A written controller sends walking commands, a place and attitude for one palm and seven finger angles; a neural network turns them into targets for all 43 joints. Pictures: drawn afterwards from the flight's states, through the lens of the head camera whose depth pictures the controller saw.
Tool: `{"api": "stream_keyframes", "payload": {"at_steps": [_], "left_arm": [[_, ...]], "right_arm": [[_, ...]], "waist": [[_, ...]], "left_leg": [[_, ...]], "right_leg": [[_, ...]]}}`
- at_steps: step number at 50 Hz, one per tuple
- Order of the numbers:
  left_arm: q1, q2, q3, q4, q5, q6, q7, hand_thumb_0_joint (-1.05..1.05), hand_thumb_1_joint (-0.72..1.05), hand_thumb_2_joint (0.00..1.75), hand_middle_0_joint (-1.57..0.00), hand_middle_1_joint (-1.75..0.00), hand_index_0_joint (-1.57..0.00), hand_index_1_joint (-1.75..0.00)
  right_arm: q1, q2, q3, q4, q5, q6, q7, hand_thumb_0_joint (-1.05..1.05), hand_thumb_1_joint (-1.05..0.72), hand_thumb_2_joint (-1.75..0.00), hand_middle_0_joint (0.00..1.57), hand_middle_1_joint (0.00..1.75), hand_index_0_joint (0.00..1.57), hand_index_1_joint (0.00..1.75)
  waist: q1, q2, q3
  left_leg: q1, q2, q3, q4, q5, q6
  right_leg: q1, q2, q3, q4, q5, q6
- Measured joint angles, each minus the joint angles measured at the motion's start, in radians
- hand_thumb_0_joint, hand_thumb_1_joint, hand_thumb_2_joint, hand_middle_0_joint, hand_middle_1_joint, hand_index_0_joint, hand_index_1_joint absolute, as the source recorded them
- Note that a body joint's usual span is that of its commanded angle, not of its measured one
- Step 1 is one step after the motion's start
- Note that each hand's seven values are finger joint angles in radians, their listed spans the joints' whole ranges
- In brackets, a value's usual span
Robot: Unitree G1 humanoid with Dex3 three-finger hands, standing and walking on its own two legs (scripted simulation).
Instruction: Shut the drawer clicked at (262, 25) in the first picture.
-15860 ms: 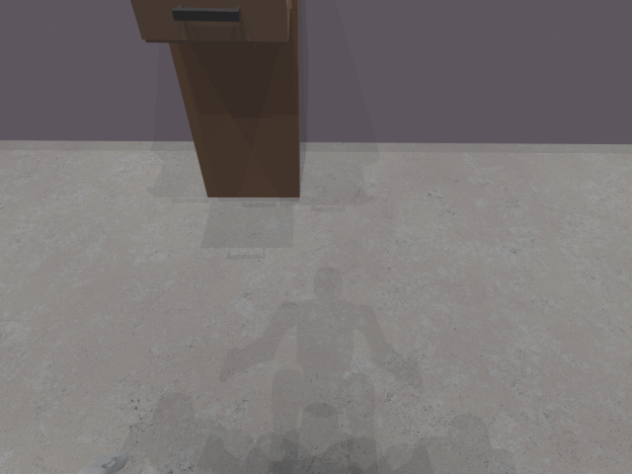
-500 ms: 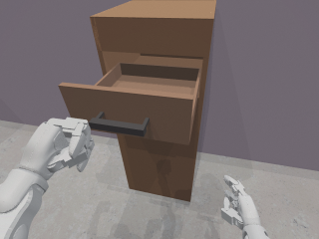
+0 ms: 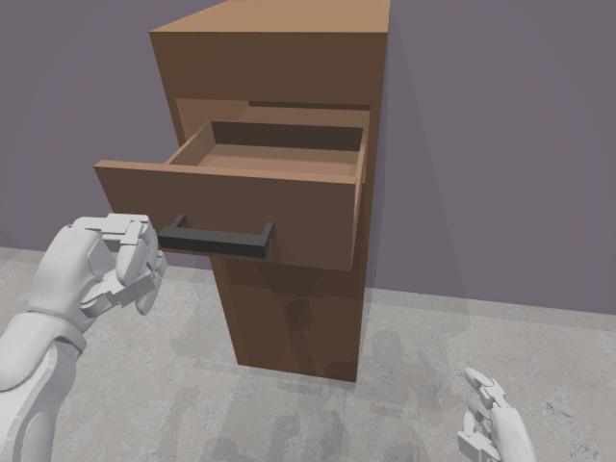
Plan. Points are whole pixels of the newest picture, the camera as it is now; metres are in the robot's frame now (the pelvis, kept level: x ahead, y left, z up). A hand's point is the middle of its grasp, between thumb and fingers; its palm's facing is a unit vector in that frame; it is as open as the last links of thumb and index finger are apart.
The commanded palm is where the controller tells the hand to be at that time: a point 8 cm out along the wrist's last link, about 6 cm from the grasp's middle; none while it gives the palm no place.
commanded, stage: bring the fist close to the handle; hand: left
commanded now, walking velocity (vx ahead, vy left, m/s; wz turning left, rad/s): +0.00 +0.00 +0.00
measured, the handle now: (218, 232) +0.38 +0.19 +0.14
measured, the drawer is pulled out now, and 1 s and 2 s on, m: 0.28 0.28 0.25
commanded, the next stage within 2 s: push the drawer shut in 1.38 s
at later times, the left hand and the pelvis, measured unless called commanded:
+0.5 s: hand (207, 286) +0.24 +0.15 +0.18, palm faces -0.04 -1.00 -0.08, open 3.3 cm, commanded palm +0.22 +0.20 +0.18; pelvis +0.01 +0.00 +0.00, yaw +0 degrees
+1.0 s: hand (233, 287) +0.28 +0.14 +0.13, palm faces -0.01 -1.00 -0.07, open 3.3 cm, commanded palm +0.26 +0.19 +0.14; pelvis +0.03 -0.02 +0.00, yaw +0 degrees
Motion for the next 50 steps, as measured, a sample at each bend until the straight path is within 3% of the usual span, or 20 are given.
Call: {"api": "stream_keyframes", "payload": {"at_steps": [6,13,22,29,36,45,50], "left_arm": [[0.038,-0.052,-0.081,-0.013,0.021,0.044,0.014,0.02,0.9,0.9,-1.4,-1.6,-1.4,-1.6],[0.025,-0.078,-0.14,-0.021,0.061,-0.012,0.068,0.02,0.89,0.89,-1.4,-1.6,-1.4,-1.6],[-0.017,-0.102,-0.2,0.097,0.111,-0.009,0.092,0.02,0.9,0.9,-1.4,-1.6,-1.4,-1.6],[-0.004,-0.105,-0.198,0.144,0.112,-0.096,0.115,0.02,0.9,0.9,-1.4,-1.6,-1.4,-1.6],[0.019,-0.104,-0.182,0.231,0.122,-0.144,0.111,0.02,0.9,0.9,-1.4,-1.6,-1.4,-1.6],[0.033,-0.116,-0.186,0.304,0.121,-0.293,0.099,0.02,0.9,0.9,-1.4,-1.6,-1.4,-1.6],[0.014,-0.12,-0.18,0.395,0.121,-0.33,0.077,0.02,0.9,0.9,-1.4,-1.6,-1.4,-1.6]], "right_arm": [[-0.002,0.024,0.012,-0.02,-0.003,0.0,0.014,0.02,-0.9,-0.9,0.2,0.3,0.2,0.3],[-0.017,0.056,0.029,-0.02,-0.024,0.013,0.029,0.02,-0.9,-0.9,0.2,0.3,0.2,0.3],[-0.03,0.061,0.027,-0.038,-0.027,0.07,0.023,0.02,-0.9,-0.9,0.2,0.3,0.21,0.3],[-0.002,0.055,0.014,-0.037,-0.035,0.082,0.02,0.02,-0.9,-0.9,0.2,0.3,0.2,0.3],[0.018,0.04,-0.008,-0.032,-0.034,0.099,0.015,0.02,-0.9,-0.9,0.2,0.3,0.2,0.3],[0.042,0.032,-0.029,-0.026,-0.041,0.061,0.013,0.02,-0.9,-0.9,0.2,0.3,0.2,0.3],[0.037,0.036,-0.029,-0.017,-0.042,0.062,0.015,0.02,-0.9,-0.9,0.2,0.3,0.2,0.3]], "waist": [[0.004,-0.003,0.01],[0.01,-0.015,0.003],[-0.007,-0.016,0.021],[-0.026,-0.025,0.012],[-0.041,-0.021,0.017],[-0.049,-0.013,0.013],[-0.053,-0.013,0.008]], "left_leg": [[-0.008,-0.02,0.007,-0.005,0.003,0.013],[-0.018,-0.029,0.002,0.002,-0.003,0.016],[-0.024,-0.028,0.001,-0.006,0.001,0.013],[-0.018,-0.015,0.002,-0.013,-0.008,0.001],[-0.018,-0.002,-0.002,-0.016,-0.015,-0.01],[-0.035,0.005,-0.006,-0.007,-0.029,-0.02],[-0.05,0.009,-0.008,0.002,-0.036,-0.024]], "right_leg": [[-0.017,-0.021,0.006,0.019,-0.01,0.012],[-0.026,-0.03,0.001,0.03,-0.021,0.015],[-0.036,-0.029,0.0,0.029,-0.021,0.011],[-0.03,-0.015,0.002,0.018,-0.026,0.001],[-0.028,-0.001,-0.001,0.008,-0.029,-0.01],[-0.047,0.006,-0.004,0.022,-0.047,-0.02],[-0.062,0.009,-0.006,0.031,-0.055,-0.023]]}}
